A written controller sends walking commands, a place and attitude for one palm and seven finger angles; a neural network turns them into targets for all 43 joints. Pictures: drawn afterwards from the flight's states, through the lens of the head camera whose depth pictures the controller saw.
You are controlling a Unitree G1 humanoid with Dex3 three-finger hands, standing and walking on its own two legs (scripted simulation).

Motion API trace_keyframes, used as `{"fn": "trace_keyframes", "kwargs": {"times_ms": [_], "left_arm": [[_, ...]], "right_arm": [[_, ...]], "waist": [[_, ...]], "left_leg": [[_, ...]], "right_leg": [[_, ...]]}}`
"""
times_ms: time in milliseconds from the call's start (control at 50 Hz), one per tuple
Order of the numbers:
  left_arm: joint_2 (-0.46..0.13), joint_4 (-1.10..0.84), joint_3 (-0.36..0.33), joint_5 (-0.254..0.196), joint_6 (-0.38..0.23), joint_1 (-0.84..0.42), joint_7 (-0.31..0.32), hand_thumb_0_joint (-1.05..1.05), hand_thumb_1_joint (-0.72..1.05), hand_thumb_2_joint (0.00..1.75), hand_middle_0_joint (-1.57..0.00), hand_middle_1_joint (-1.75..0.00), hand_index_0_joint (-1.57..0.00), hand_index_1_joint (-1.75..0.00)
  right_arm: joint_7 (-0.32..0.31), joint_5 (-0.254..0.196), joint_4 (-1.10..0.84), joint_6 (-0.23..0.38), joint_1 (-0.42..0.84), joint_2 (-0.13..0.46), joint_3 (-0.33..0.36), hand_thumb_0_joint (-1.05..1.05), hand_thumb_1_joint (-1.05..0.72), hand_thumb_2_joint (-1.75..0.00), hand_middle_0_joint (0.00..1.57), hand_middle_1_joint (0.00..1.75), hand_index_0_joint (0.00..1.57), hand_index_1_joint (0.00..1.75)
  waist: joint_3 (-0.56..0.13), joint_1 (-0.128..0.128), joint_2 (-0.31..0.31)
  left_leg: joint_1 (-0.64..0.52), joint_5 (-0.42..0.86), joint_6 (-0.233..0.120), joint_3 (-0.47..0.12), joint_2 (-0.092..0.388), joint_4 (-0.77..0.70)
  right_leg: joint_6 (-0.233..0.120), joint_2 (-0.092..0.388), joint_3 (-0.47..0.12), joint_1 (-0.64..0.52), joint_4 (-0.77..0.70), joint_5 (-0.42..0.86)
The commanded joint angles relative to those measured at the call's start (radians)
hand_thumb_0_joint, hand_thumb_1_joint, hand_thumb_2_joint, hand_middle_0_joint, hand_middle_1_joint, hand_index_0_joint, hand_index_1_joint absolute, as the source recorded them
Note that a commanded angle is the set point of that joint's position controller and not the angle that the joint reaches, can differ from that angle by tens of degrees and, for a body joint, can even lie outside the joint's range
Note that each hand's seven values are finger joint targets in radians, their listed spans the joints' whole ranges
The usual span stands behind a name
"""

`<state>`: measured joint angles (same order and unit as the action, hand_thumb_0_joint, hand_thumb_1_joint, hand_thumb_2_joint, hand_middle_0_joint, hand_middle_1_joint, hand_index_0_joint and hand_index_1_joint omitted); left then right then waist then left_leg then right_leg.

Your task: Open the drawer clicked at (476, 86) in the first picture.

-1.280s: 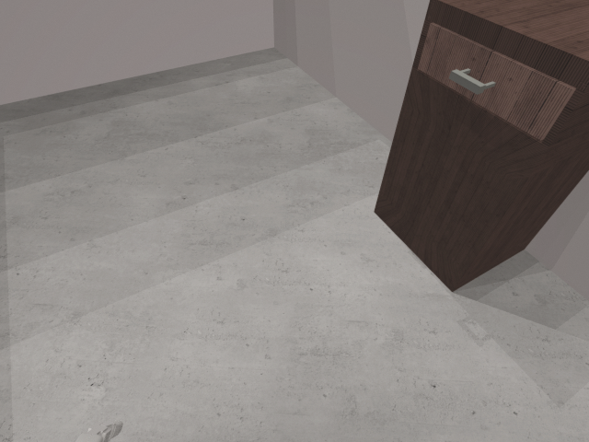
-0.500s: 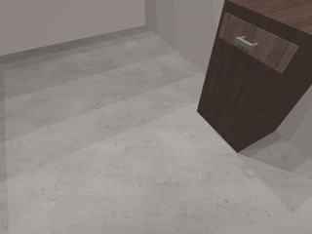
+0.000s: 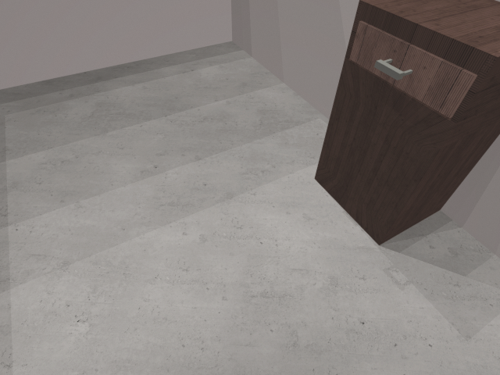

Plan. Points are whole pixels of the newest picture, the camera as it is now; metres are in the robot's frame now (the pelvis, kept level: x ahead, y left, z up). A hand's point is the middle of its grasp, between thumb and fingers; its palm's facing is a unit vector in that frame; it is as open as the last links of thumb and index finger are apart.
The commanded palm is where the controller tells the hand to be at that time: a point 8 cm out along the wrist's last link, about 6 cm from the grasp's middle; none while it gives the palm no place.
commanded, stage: look at it before walking up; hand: left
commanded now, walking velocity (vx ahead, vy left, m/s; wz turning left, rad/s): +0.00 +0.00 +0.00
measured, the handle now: (393, 68) +1.04 -0.42 +0.01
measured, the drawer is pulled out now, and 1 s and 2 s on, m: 0.00 0.00 0.00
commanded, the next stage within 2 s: walk to a spot facing it in 0.16 s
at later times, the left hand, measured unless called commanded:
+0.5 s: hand out of the picture +0.06 +0.23 -0.18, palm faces +0.09 -0.97 -0.24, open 7.4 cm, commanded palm none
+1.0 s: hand (105, 345) +0.20 +0.30 -0.17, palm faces +0.25 -0.96 -0.15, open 7.4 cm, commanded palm none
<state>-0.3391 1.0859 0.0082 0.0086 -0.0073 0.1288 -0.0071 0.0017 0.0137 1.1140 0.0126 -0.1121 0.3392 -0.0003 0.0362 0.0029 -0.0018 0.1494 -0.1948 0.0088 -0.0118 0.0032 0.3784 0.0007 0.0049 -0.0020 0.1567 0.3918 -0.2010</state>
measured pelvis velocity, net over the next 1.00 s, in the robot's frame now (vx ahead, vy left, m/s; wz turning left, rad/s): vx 0.18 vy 0.11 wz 0.26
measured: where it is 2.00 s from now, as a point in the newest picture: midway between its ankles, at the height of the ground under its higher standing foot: (207, 310)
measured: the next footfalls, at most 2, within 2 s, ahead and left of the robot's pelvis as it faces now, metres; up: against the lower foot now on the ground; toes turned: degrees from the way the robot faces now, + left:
left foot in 0.62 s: +0.12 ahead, +0.16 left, +0.00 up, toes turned +16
right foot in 1.18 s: +0.47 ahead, +0.05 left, +0.00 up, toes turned +9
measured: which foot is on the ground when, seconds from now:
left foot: down 0.00-0.38, up 0.40-0.60, down 0.62-1.00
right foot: down 0.00-0.62, up 0.64-1.00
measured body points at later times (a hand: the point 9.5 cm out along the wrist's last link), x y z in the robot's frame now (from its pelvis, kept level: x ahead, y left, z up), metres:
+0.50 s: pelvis +0.03 +0.01 -0.01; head +0.02 +0.03 +0.44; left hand +0.05 +0.28 -0.16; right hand +0.08 -0.26 -0.14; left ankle +0.01 +0.12 -0.72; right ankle +0.01 -0.12 -0.75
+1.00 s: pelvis +0.18 +0.11 +0.00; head +0.19 +0.13 +0.45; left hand +0.19 +0.35 -0.16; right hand +0.16 -0.10 -0.15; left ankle +0.08 +0.15 -0.75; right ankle +0.31 -0.01 -0.68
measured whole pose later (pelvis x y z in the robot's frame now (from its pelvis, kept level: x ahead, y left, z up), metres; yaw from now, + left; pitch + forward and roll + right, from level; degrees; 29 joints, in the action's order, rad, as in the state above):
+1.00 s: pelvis +0.18 +0.11 +0.00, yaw +15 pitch +0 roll +0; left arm -0.18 1.04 -0.05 0.02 0.00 0.19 -0.02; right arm -0.02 0.01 1.13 0.08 -0.44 0.08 0.02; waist 0.03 0.04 -0.03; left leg -0.03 -0.28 -0.09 0.03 -0.07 0.25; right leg 0.05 0.12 0.07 0.61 0.95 -0.16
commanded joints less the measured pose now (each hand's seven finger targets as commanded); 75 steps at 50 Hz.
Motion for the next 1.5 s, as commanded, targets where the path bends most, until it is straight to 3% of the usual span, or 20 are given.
{"fn": "trace_keyframes", "kwargs": {"times_ms": [0,240,300,400,500,560,580,600,620,660,720,1040,1120,1140,1160,1180,1200,1240,1320,1480], "left_arm": [[-0.209,-0.061,-0.045,0.004,-0.02,-0.037,0.017,0.0,0.9,0.9,-0.2,-0.3,-0.2,-0.3],[-0.212,-0.055,-0.043,0.002,-0.023,-0.032,0.018,0.0,0.9,0.9,-0.2,-0.3,-0.2,-0.3],[-0.098,-0.028,-0.026,0.006,0.005,0.061,0.022,0.0,0.9,0.9,-0.2,-0.3,-0.2,-0.3],[-0.176,-0.059,-0.074,0.019,0.006,0.181,0.021,0.0,0.9,0.9,-0.2,-0.3,-0.2,-0.3],[-0.144,-0.094,-0.086,0.025,-0.029,0.14,0.017,0.0,0.9,0.9,-0.2,-0.3,-0.2,-0.3],[-0.113,-0.098,-0.089,0.016,-0.022,0.119,0.013,0.0,0.9,0.9,-0.2,-0.3,-0.2,-0.3],[-0.056,-0.111,-0.078,0.008,-0.016,0.118,0.006,0.0,0.9,0.9,-0.2,-0.3,-0.2,-0.3],[0.025,-0.162,-0.061,0.004,-0.013,0.098,-0.003,0.0,0.9,0.9,-0.2,-0.3,-0.2,-0.3],[0.018,-0.194,-0.059,0.015,-0.014,0.038,0.001,0.0,0.9,0.9,-0.2,-0.3,-0.2,-0.3],[0.022,-0.162,-0.073,0.02,-0.02,0.039,-0.006,0.0,0.9,0.9,-0.2,-0.3,-0.2,-0.3],[0.053,-0.098,-0.068,0.027,-0.019,0.136,-0.015,0.0,0.9,0.9,-0.2,-0.3,-0.2,-0.3],[0.128,-0.171,-0.062,0.01,-0.037,-0.148,-0.014,0.0,0.9,0.9,-0.2,-0.3,-0.2,-0.3],[0.086,-0.102,-0.079,0.017,-0.054,0.115,-0.003,0.0,0.9,0.9,-0.2,-0.3,-0.2,-0.3],[0.047,-0.063,-0.096,0.023,-0.065,0.264,0.002,0.0,0.9,0.9,-0.2,-0.3,-0.2,-0.3],[-0.052,-0.031,-0.119,0.034,-0.076,0.403,0.015,0.0,0.9,0.9,-0.2,-0.3,-0.2,-0.3],[-0.116,-0.009,-0.13,0.018,-0.074,0.45,0.018,0.0,0.9,0.9,-0.2,-0.3,-0.2,-0.3],[-0.074,-0.033,-0.126,0.002,-0.063,0.361,0.021,0.0,0.9,0.9,-0.2,-0.3,-0.2,-0.3],[0.022,-0.062,-0.098,0.01,-0.068,0.214,0.024,0.0,0.9,0.9,-0.2,-0.3,-0.2,-0.3],[0.104,-0.064,-0.064,0.02,-0.083,0.164,0.028,0.0,0.9,0.9,-0.2,-0.3,-0.2,-0.3],[0.074,-0.021,-0.052,0.016,-0.072,0.257,0.03,0.0,0.9,0.9,-0.2,-0.3,-0.2,-0.3]], "right_arm": [[-0.011,-0.006,-0.066,0.019,0.044,0.204,0.04,0.0,-0.9,-0.9,0.2,0.3,0.2,0.3],[-0.013,-0.006,-0.062,0.02,0.047,0.206,0.038,0.0,-0.9,-0.9,0.2,0.3,0.2,0.3],[-0.003,0.004,-0.044,-0.007,-0.029,0.074,0.008,0.0,-0.9,-0.9,0.2,0.3,0.2,0.3],[0.008,0.008,-0.126,-0.022,0.004,0.077,0.033,0.0,-0.9,-0.9,0.2,0.3,0.2,0.3],[0.035,-0.002,-0.156,-0.001,-0.043,0.006,0.04,0.0,-0.9,-0.9,0.2,0.3,0.2,0.3],[0.03,0.003,-0.104,0.008,-0.253,-0.002,0.051,0.0,-0.9,-0.9,0.2,0.3,0.2,0.3],[0.02,0.008,-0.067,0.015,-0.384,0.06,0.071,0.0,-0.9,-0.9,0.2,0.3,0.2,0.3],[0.011,0.015,-0.055,0.024,-0.48,0.162,0.099,0.0,-0.9,-0.9,0.2,0.3,0.2,0.3],[-0.003,0.009,-0.052,0.019,-0.481,0.166,0.097,0.0,-0.9,-0.9,0.2,0.3,0.2,0.3],[-0.01,0.004,-0.092,0.024,-0.345,0.072,0.074,0.0,-0.9,-0.9,0.2,0.3,0.2,0.3],[-0.018,0.002,-0.089,0.059,-0.293,-0.008,0.056,0.0,-0.9,-0.9,0.2,0.3,0.2,0.3],[-0.042,0.007,0.038,0.076,-0.481,-0.093,0.054,0.0,-0.9,-0.9,0.2,0.3,0.2,0.3],[-0.044,0.001,0.032,0.073,-0.421,-0.049,0.066,0.0,-0.9,-0.9,0.2,0.3,0.2,0.3],[-0.041,-0.003,0.02,0.074,-0.399,-0.05,0.067,0.0,-0.9,-0.9,0.2,0.3,0.2,0.3],[-0.026,-0.015,-0.004,0.08,-0.426,-0.094,0.06,0.0,-0.9,-0.9,0.2,0.3,0.2,0.3],[-0.026,-0.016,-0.024,0.082,-0.451,-0.118,0.055,0.0,-0.9,-0.9,0.2,0.3,0.2,0.3],[-0.027,-0.014,-0.033,0.072,-0.373,-0.097,0.068,0.0,-0.9,-0.9,0.2,0.3,0.2,0.3],[-0.013,-0.002,-0.046,0.059,-0.285,-0.144,0.063,0.0,-0.9,-0.9,0.2,0.3,0.2,0.3],[0.003,0.01,-0.042,0.004,-0.319,-0.184,0.059,0.0,-0.9,-0.9,0.2,0.3,0.2,0.3],[0.02,0.01,-0.107,0.012,-0.121,-0.194,0.04,0.0,-0.9,-0.9,0.2,0.3,0.2,0.3]], "waist": [[-0.055,-0.005,-0.005],[-0.078,-0.003,-0.004],[-0.064,-0.016,-0.028],[0.062,-0.07,-0.206],[0.058,-0.019,-0.126],[0.005,0.071,-0.024],[-0.025,0.12,0.171],[-0.007,0.138,0.445],[0.021,0.128,0.293],[0.07,0.064,0.118],[0.043,0.011,0.071],[0.136,0.08,0.103],[0.006,-0.049,0.081],[-0.075,-0.117,0.043],[-0.214,-0.154,-0.15],[-0.295,-0.118,-0.242],[-0.15,-0.109,-0.085],[0.02,-0.055,-0.039],[0.054,0.037,-0.079],[0.039,-0.012,-0.12]], "left_leg": [[-0.009,0.078,-0.036,-0.094,0.111,-0.064],[-0.032,0.125,-0.032,-0.088,0.114,-0.061],[0.054,-0.053,-0.02,-0.073,0.082,-0.007],[0.397,-0.319,-0.015,0.016,0.04,0.434],[0.319,-0.247,-0.01,0.077,0.083,0.362],[-0.039,-0.096,-0.012,0.152,0.025,0.151],[-0.15,-0.242,-0.045,-0.021,0.094,0.03],[-0.194,-0.402,-0.134,-0.474,0.348,-0.174],[-0.137,-0.46,-0.189,-0.597,0.413,-0.253],[0.009,-0.474,-0.182,-0.486,0.335,-0.247],[0.02,-0.165,-0.145,-0.272,0.244,-0.23],[-0.208,0.478,-0.167,-0.089,0.213,-0.16],[-0.171,0.835,-0.13,-0.044,0.196,0.143],[-0.031,0.728,-0.101,-0.03,0.164,0.349],[0.218,0.291,-0.064,0.037,0.037,0.674],[0.379,-0.33,-0.048,0.015,-0.066,0.973],[0.42,-0.299,-0.071,-0.049,0.009,1.044],[0.429,-0.153,-0.063,-0.032,0.091,1.014],[0.355,-0.082,-0.025,-0.002,0.121,0.865],[0.275,0.042,0.01,0.139,0.088,0.367]], "right_leg": [[-0.031,0.115,-0.11,0.006,-0.087,0.051],[-0.033,0.118,-0.11,-0.02,-0.079,0.126],[-0.012,0.121,-0.1,-0.038,-0.077,-0.147],[-0.161,0.367,-0.343,-0.066,-0.266,-0.479],[-0.14,0.344,-0.083,-0.047,-0.161,-0.168],[-0.063,0.261,0.087,0.154,0.043,-0.208],[-0.018,0.169,0.167,0.266,0.33,-0.214],[0.046,0.035,0.188,0.515,0.659,-0.436],[0.021,0.057,0.042,0.589,0.781,-0.402],[0.004,0.122,0.001,0.558,0.842,-0.215],[0.032,0.142,0.01,0.478,0.784,-0.052],[0.013,0.08,0.117,0.487,0.293,0.033],[-0.042,-0.008,0.156,0.113,0.179,0.032],[-0.068,0.033,0.1,-0.135,0.144,0.087],[-0.154,0.292,-0.214,-0.402,0.093,0.099],[-0.252,0.502,-0.571,-0.465,-0.044,0.161],[-0.256,0.491,-0.506,-0.329,-0.107,0.028],[-0.187,0.421,-0.323,-0.027,-0.161,-0.081],[-0.106,0.326,0.015,0.169,-0.184,0.112],[-0.106,0.241,0.126,0.054,-0.088,0.482]]}}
